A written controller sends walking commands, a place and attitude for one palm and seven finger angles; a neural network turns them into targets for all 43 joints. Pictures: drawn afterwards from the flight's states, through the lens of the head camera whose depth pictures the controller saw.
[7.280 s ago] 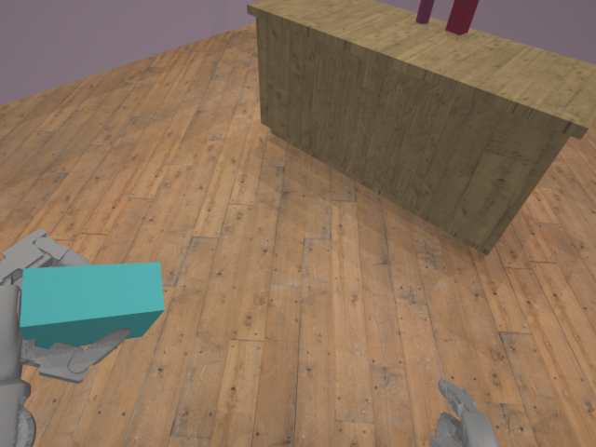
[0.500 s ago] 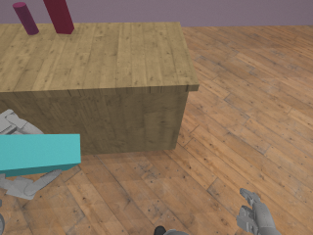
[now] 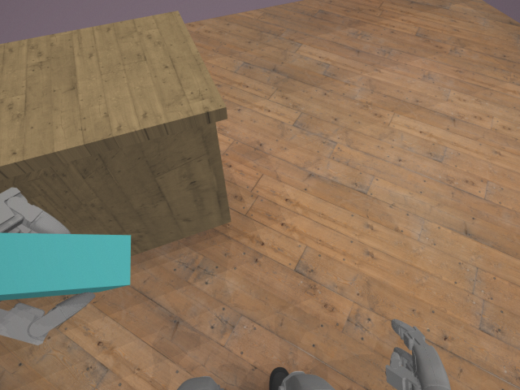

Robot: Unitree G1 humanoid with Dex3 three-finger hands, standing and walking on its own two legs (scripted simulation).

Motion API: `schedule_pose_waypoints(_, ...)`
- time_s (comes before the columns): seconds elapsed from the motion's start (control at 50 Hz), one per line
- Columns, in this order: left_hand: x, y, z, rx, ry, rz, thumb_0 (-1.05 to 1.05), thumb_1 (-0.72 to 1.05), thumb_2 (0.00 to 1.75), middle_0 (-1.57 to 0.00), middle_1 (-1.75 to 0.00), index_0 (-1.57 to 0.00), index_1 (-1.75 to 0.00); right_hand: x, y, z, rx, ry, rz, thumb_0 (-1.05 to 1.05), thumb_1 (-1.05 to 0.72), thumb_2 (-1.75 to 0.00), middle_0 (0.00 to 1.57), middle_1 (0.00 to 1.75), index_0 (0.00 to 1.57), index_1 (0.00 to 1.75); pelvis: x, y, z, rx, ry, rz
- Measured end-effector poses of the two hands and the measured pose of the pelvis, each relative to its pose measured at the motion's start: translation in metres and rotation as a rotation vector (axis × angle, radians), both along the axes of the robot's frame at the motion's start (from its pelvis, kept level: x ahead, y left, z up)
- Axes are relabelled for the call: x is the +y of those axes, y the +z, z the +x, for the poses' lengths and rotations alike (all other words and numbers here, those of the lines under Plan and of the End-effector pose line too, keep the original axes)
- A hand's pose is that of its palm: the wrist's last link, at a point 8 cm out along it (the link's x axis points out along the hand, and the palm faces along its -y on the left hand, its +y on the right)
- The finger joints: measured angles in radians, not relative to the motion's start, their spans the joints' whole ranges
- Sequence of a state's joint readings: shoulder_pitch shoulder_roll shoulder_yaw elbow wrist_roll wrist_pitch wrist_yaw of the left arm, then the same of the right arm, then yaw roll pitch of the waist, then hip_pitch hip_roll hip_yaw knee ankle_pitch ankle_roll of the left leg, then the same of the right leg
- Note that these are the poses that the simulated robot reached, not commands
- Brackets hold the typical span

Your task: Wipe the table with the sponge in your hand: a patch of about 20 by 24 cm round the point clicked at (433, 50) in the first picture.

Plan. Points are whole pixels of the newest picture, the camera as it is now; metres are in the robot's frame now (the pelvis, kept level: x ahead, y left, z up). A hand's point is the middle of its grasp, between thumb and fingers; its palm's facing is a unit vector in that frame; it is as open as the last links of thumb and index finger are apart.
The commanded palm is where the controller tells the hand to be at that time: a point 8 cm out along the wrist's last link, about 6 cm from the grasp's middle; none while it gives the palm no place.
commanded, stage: take the last steps up to it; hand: left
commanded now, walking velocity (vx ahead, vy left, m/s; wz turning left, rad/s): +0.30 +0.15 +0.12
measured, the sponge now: (75, 268) +0.23 +0.20 +0.15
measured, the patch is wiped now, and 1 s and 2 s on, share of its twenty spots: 0.00 0.00 0.00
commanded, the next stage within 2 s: come to a stop and stand still in 1.26 s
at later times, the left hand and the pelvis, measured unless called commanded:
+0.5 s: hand (53, 260) +0.24 +0.21 +0.17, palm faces +0.35 -0.80 -0.48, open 9.5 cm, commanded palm +0.16 +0.27 +0.18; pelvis +0.02 -0.02 +0.00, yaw +3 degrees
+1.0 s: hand (32, 174) +0.33 +0.26 +0.18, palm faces +0.38 -0.77 -0.52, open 9.5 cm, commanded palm +0.27 +0.32 +0.18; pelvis +0.12 +0.03 -0.01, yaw +3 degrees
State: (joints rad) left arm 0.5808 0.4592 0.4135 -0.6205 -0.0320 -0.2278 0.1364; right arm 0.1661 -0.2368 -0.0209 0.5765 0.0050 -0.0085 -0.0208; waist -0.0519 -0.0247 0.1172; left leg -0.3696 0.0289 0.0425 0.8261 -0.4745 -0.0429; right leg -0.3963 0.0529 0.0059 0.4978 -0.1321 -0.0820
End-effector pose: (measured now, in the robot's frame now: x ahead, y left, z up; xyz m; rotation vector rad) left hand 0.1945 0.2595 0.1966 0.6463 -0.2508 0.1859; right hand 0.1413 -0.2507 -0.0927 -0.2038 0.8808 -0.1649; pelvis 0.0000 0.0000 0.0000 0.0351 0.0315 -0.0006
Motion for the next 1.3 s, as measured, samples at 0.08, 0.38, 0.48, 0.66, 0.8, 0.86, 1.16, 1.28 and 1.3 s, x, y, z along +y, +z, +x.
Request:
schedule_pose_waypoints(0.08,0.008,0.008,-0.015,-0.062,0.006,0.012,-0.01,-0.44,1.00,-0.81,-1.34,-0.81,-1.34,-0.017,0.010,-0.015,-0.006,-0.024,-0.068,0.01,-0.91,-0.90,0.19,0.30,0.20,0.30,0.002,-0.001,-0.004,0.000,0.011,-0.014)
schedule_pose_waypoints(0.38,0.000,-0.029,-0.016,-0.088,0.191,-0.162,-0.01,-0.44,1.00,-0.81,-1.34,-0.81,-1.34,0.018,-0.021,0.014,-0.065,0.083,0.066,0.01,-0.91,-0.90,0.20,0.30,0.20,0.30,-0.018,-0.012,0.009,-0.060,0.049,-0.041)
schedule_pose_waypoints(0.48,-0.011,-0.013,0.000,-0.066,0.105,-0.121,-0.01,-0.44,1.00,-0.81,-1.34,-0.81,-1.34,0.020,-0.011,0.032,-0.036,0.088,0.080,0.01,-0.91,-0.90,0.20,0.30,0.21,0.30,-0.018,0.000,0.015,-0.036,0.047,-0.016)
schedule_pose_waypoints(0.66,0.030,0.000,0.015,-0.004,0.161,-0.021,-0.01,-0.44,1.00,-0.81,-1.34,-0.81,-1.34,0.018,0.005,0.060,-0.017,0.074,0.000,0.01,-0.91,-0.90,0.20,0.30,0.20,0.30,0.006,0.009,0.048,-0.004,0.042,0.009)
schedule_pose_waypoints(0.8,0.063,-0.022,0.053,-0.091,0.178,-0.112,-0.01,-0.44,1.00,-0.81,-1.34,-0.81,-1.34,0.046,0.003,0.097,-0.080,0.040,-0.022,0.01,-0.91,-0.90,0.20,0.30,0.20,0.30,0.033,-0.007,0.077,-0.035,0.029,0.004)
schedule_pose_waypoints(0.86,0.064,-0.022,0.072,-0.084,0.167,-0.128,-0.01,-0.44,1.00,-0.81,-1.34,-0.81,-1.34,0.065,0.006,0.110,-0.111,0.051,0.027,0.01,-0.91,-0.90,0.20,0.30,0.20,0.30,0.035,-0.005,0.088,-0.033,0.031,-0.006)
schedule_pose_waypoints(1.16,0.071,-0.007,0.125,-0.008,0.202,-0.033,-0.01,-0.44,1.00,-0.81,-1.34,-0.81,-1.34,0.075,-0.018,0.166,0.013,0.087,0.090,0.01,-0.91,-0.90,0.20,0.30,0.21,0.30,0.042,0.004,0.154,-0.007,0.050,0.011)
schedule_pose_waypoints(1.28,0.084,-0.019,0.149,0.028,0.184,-0.084,-0.01,-0.44,1.00,-0.81,-1.34,-0.81,-1.34,0.073,0.000,0.192,0.006,0.092,-0.005,0.01,-0.91,-0.90,0.20,0.30,0.20,0.30,0.063,0.008,0.175,-0.011,0.058,0.021)
schedule_pose_waypoints(1.3,0.086,-0.018,0.153,0.011,0.164,-0.089,-0.01,-0.44,1.00,-0.81,-1.34,-0.81,-1.34,0.075,0.002,0.197,-0.003,0.090,-0.023,0.01,-0.91,-0.90,0.20,0.30,0.20,0.30,0.069,0.007,0.179,-0.015,0.057,0.019)
